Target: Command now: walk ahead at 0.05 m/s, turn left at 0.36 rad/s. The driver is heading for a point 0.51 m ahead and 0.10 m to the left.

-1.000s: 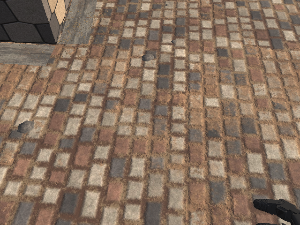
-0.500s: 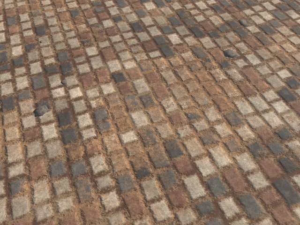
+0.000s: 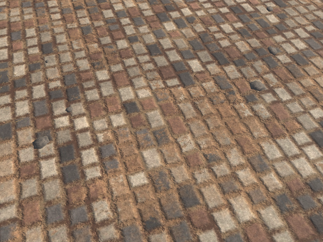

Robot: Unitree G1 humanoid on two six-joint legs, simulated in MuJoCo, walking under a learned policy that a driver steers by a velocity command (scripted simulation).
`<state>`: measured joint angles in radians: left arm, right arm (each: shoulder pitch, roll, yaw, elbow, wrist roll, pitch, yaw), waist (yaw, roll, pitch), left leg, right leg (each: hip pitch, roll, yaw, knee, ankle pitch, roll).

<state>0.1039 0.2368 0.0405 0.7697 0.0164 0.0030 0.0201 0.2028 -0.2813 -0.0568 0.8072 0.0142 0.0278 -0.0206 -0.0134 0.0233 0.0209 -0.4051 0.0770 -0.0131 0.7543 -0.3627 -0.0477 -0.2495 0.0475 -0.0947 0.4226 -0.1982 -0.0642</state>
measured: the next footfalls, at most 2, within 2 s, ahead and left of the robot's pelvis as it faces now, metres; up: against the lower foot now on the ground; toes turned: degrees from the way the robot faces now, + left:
left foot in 0.08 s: +0.04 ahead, +0.13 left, +0.00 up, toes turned +5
right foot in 0.52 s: +0.12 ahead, -0.09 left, +0.00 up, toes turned +22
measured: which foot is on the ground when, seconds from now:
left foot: up 0.00-0.06, down 0.08-0.52, up 0.54-0.88, down 0.90-1.00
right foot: down 0.00-0.08, up 0.10-0.50, down 0.52-0.90, up 0.92-1.00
